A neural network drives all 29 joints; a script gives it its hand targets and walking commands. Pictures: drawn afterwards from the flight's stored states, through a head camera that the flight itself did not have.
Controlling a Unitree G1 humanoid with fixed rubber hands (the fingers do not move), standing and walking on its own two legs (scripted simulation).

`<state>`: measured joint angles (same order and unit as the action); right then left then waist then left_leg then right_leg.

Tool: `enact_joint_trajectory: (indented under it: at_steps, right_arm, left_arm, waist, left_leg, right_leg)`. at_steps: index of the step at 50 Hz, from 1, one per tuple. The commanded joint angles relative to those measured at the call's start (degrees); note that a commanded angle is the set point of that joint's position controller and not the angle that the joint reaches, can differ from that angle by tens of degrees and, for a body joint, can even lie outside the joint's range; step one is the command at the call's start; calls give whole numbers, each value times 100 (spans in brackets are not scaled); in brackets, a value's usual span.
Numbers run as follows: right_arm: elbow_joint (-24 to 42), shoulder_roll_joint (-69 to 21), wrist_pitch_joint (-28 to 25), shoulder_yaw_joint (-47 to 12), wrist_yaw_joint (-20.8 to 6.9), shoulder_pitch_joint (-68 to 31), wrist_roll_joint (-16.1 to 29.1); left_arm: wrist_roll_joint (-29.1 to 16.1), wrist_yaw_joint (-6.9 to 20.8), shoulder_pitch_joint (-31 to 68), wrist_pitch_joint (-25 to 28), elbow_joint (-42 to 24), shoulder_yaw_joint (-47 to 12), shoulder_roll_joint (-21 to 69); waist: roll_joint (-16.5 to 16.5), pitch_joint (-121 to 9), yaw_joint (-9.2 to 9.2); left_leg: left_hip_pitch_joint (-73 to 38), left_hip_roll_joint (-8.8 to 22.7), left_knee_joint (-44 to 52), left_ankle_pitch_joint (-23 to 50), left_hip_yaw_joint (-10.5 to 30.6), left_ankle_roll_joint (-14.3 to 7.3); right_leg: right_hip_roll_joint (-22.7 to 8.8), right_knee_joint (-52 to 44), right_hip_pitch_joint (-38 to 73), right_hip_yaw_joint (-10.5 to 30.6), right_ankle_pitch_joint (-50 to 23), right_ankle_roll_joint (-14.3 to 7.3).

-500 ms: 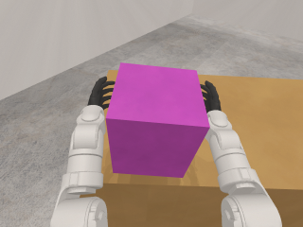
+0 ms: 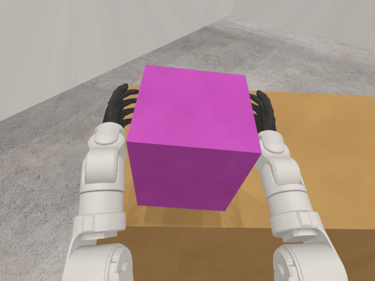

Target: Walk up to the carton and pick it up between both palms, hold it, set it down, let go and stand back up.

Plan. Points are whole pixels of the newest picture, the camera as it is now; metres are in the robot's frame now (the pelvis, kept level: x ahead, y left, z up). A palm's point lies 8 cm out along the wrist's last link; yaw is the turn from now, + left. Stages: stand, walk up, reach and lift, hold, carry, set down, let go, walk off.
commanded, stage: reach and lift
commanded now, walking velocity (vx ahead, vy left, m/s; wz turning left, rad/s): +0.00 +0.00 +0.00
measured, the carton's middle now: (188, 144) +0.39 +0.01 +0.11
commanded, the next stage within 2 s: hold in 0.30 s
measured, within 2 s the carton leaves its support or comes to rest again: neither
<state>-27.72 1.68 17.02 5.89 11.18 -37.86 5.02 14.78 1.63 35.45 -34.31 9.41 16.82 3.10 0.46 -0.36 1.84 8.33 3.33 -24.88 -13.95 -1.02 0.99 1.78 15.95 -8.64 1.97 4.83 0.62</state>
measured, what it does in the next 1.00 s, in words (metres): stands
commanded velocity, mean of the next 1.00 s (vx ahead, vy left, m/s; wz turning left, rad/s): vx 0.00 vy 0.00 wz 0.00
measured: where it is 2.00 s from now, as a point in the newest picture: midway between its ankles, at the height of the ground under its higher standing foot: outside the picture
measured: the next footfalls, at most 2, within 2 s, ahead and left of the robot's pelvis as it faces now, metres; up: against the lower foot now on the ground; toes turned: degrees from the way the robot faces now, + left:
none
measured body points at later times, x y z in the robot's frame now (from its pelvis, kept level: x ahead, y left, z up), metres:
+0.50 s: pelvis +0.00 +0.00 +0.00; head -0.04 +0.02 +0.45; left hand +0.37 +0.16 +0.21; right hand +0.38 -0.14 +0.21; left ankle -0.01 +0.12 -0.75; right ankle +0.04 -0.13 -0.75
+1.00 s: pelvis +0.00 +0.00 +0.00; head -0.03 +0.02 +0.45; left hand +0.38 +0.17 +0.20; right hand +0.39 -0.14 +0.19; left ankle -0.01 +0.12 -0.75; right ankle +0.04 -0.13 -0.75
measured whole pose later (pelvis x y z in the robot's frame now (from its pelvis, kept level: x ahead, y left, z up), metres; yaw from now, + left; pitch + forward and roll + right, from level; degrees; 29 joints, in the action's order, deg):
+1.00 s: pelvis +0.00 +0.00 +0.00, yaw +0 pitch -4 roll -2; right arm -25.7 1.7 21.0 5.3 11.2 -38.9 6.7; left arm 17.7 2.9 35.8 -40.9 4.5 16.8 3.1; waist 0.8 -1.0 2.4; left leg 6.9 3.3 -24.9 -14.3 -1.0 0.8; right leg 1.8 15.9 -7.2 1.9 5.1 0.6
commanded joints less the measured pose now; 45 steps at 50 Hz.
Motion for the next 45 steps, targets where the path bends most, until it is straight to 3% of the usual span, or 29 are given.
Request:
enact_joint_trajectory:
  at_steps: [1,2,3,4,5,7,8,11,14,15,16,20,21,22,23,25,26,27,29,33,34,35,36,37,39,40,41,42,45]
  right_arm:
    - [1162,-3101,-415,-2267,-776,-4252,666]
    - [1030,-3076,-379,-2132,-786,-4222,542]
    - [1077,-3131,-342,-2214,-783,-4109,647]
    - [569,-2912,-241,-2023,-825,-3744,537]
    - [-98,-2636,-122,-1589,-823,-3546,401]
    - [386,-2658,-161,-1720,-845,-3877,525]
    - [464,-2748,-78,-1851,-845,-3903,523]
    - [1429,-2991,-277,-2168,-756,-4305,890]
    - [2031,-3291,-379,-2432,-684,-4988,944]
    - [2209,-3249,-401,-2531,-669,-4893,938]
    - [2212,-3217,-355,-2604,-662,-4676,1023]
    - [2056,-3095,-194,-2682,-626,-4174,1096]
    - [2058,-2988,-116,-2707,-612,-4043,1130]
    - [1624,-2989,-19,-2639,-636,-3981,971]
    - [1217,-2853,113,-2467,-622,-3686,887]
    - [875,-2718,213,-2118,-651,-3757,682]
    - [1036,-2704,210,-2081,-670,-3703,699]
    - [1043,-2726,223,-2073,-699,-3979,767]
    - [1419,-2843,84,-2010,-711,-4270,659]
    - [2155,-3102,-117,-2222,-741,-5064,784]
    - [1966,-3178,-122,-2253,-763,-4836,726]
    - [1859,-3109,-74,-2170,-762,-4905,679]
    - [2069,-3208,-134,-2280,-763,-4807,685]
    - [1775,-3164,5,-2285,-740,-4747,741]
    - [1541,-3217,-47,-2208,-761,-4296,657]
    - [1509,-3092,-27,-2206,-737,-4383,715]
    - [1723,-3161,-1,-2372,-716,-4063,800]
    - [1266,-3085,100,-2247,-703,-4024,739]
    - [1628,-2946,42,-2320,-734,-4097,939]
  left_arm:
    - [-909,494,3845,265,-278,-3074,2964]
    - [-737,542,3708,122,-106,-2787,2816]
    - [-634,569,3549,118,-216,-2669,2754]
    - [-492,584,3333,4,-178,-2583,2799]
    - [-204,730,3113,-196,391,-2166,2638]
    - [-156,952,3116,-359,66,-2272,2725]
    - [-53,982,2984,-439,182,-1959,2622]
    - [-487,931,3382,-346,-619,-2523,2812]
    - [-764,830,3877,-128,-817,-2875,2956]
    - [-900,778,3791,-102,-927,-3068,2964]
    - [-917,727,3837,-61,-1243,-3243,3018]
    - [-743,665,3251,-228,-1056,-2968,2916]
    - [-747,682,3322,-304,-1292,-3053,2879]
    - [-576,705,3345,-338,-1040,-2766,2654]
    - [-329,773,2877,-496,-576,-2521,2579]
    - [-94,995,2778,-722,-343,-2192,2536]
    - [-170,1034,2917,-720,-661,-2346,2640]
    - [-184,1030,3165,-738,-621,-2283,2614]
    - [-437,1047,3500,-676,-707,-2486,2719]
    - [-751,875,3894,-474,-757,-2872,2855]
    - [-799,794,4067,-403,-994,-2976,2865]
    - [-643,773,3833,-433,-595,-2813,2819]
    - [-825,761,3879,-364,-838,-2921,2900]
    - [-824,752,3799,-397,-570,-2841,2880]
    - [-781,738,3927,-331,-903,-2893,2857]
    - [-746,774,3636,-426,-708,-2870,2918]
    - [-680,764,3464,-418,-1004,-2822,2805]
    - [-636,791,3564,-432,-805,-2653,2708]
    - [-621,815,3294,-522,-915,-2773,2790]
  waist:
    - [-199,-2775,439]
    - [-109,-2543,352]
    - [28,-2489,268]
    - [-163,-2057,394]
    - [-115,-1084,527]
    - [-126,-1425,415]
    - [150,-1247,324]
    - [12,-2314,445]
    - [51,-2853,446]
    - [-1,-3134,454]
    - [-200,-3341,513]
    - [-112,-2927,397]
    - [-174,-2813,468]
    - [-42,-2344,339]
    - [-90,-1720,447]
    - [72,-1326,393]
    - [15,-1339,480]
    - [-16,-1372,395]
    - [21,-1801,576]
    - [-12,-2590,502]
    - [-194,-2548,482]
    - [-68,-2215,482]
    - [53,-2719,452]
    - [142,-2289,484]
    - [-179,-2338,535]
    - [-9,-2242,594]
    - [-6,-2299,450]
    - [34,-1945,530]
    - [-100,-2058,460]
  left_leg:
    - [-856,-585,601,1451,205,108]
    - [-827,-556,712,1132,118,56]
    - [-706,-551,715,1349,112,24]
    - [-599,-511,842,1088,116,95]
    - [-419,-500,1031,773,106,32]
    - [-329,-525,1013,746,-3,84]
    - [-320,-551,1077,627,-6,-82]
    - [-760,-648,654,1917,51,20]
    - [-895,-667,649,1821,137,-35]
    - [-979,-677,568,1958,89,66]
    - [-1056,-692,492,2112,131,144]
    - [-1171,-600,514,2157,201,60]
    - [-1138,-596,536,2179,158,125]
    - [-827,-645,681,1656,120,9]
    - [-689,-642,831,1345,105,-47]
    - [-487,-594,1037,795,36,-89]
    - [-382,-569,1030,744,27,-66]
    - [-291,-517,1135,415,25,-91]
    - [-248,-572,1093,425,6,-72]
    - [-334,-654,928,669,48,-95]
    - [-351,-569,985,594,43,-74]
    - [-226,-608,1048,387,64,-105]
    - [-436,-573,950,703,55,-82]
    - [-361,-616,1026,540,43,-133]
    - [-301,-600,1010,462,34,-70]
    - [-477,-533,958,778,69,-29]
    - [-578,-597,889,1042,4,-49]
    - [-408,-613,976,742,11,-75]
    - [-649,-575,830,1254,62,-1]
  right_leg:
    - [127,-31,1595,-589,-604,83]
    - [82,-72,1600,-609,-373,84]
    - [109,-32,1873,-620,-599,70]
    - [128,1,1840,-647,-468,42]
    - [38,-156,1711,-637,-123,26]
    - [70,-93,2032,-652,-191,-18]
    - [57,-161,2038,-602,-94,9]
    - [104,41,2386,-599,-1306,132]
    - [147,-9,2148,-580,-1091,131]
    - [198,33,2233,-637,-1273,134]
    - [187,105,2317,-615,-1389,109]
    - [203,49,2086,-581,-1320,113]
    - [238,62,2175,-608,-1326,62]
    - [168,-44,2080,-556,-972,81]
    - [125,-102,1994,-545,-788,75]
    - [70,-203,2008,-577,-368,62]
    - [69,-136,2100,-523,-324,12]
    - [113,-99,2044,-579,3,30]
    - [80,-112,2184,-611,-59,52]
    - [100,-22,2102,-610,-178,58]
    - [114,34,2033,-609,-205,57]
    - [91,-69,1969,-630,24,48]
    - [109,-7,2097,-621,-284,70]
    - [114,-95,1849,-616,-61,86]
    - [80,-4,2031,-610,-159,78]
    - [129,-9,1990,-636,-289,64]
    - [129,-17,2167,-580,-614,56]
    - [94,-76,2022,-581,-286,85]
    - [129,-24,2057,-581,-659,70]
